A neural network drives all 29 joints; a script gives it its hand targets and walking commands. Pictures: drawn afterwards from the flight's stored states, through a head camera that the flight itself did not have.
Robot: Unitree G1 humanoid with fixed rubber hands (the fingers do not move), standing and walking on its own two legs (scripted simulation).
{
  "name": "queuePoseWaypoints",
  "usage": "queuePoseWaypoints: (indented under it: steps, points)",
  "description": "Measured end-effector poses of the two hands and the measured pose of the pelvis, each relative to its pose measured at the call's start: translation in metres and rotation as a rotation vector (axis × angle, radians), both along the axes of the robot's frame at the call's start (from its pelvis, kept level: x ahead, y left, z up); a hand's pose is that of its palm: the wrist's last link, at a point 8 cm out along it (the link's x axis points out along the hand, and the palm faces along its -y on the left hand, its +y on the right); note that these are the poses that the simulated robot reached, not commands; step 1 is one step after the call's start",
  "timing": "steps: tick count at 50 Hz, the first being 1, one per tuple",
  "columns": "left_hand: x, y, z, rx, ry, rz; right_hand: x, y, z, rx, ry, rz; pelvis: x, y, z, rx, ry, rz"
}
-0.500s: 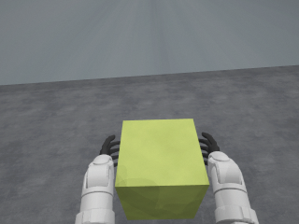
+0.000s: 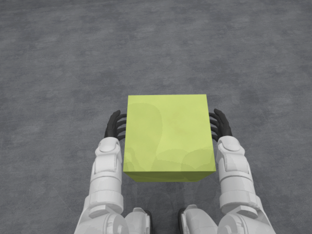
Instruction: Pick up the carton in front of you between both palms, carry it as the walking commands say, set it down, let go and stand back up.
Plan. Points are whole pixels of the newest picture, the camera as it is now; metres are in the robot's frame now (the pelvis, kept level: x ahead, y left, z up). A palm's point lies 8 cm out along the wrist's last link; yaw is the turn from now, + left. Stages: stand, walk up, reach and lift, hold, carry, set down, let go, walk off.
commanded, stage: set down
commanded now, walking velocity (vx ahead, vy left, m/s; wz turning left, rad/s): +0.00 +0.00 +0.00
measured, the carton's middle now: (166, 143) +0.36 -0.02 -0.11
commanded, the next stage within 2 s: none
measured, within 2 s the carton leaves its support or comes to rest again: rests again in 1.96 s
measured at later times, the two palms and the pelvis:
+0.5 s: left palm (127, 137) +0.42 +0.12 -0.20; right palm (211, 140) +0.39 -0.18 -0.19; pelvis -0.02 +0.00 -0.13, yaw +0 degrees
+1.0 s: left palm (136, 139) +0.47 +0.11 -0.36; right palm (204, 144) +0.43 -0.19 -0.35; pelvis -0.05 +0.00 -0.26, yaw +0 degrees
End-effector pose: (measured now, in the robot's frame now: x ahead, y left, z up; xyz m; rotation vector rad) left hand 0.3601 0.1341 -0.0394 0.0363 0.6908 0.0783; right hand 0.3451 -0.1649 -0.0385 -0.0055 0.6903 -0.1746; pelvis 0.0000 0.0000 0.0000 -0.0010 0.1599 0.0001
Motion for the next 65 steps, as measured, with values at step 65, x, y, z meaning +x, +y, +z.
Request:
queuePoseWaypoints:
  steps: [65]
  points:
    - [0.141,-0.039,-0.416,-0.007,0.017,-0.136,0.102,-0.034,-0.411,0.004,0.015,-0.144,-0.057,0.005,-0.316,-0.035,0.634,0.009]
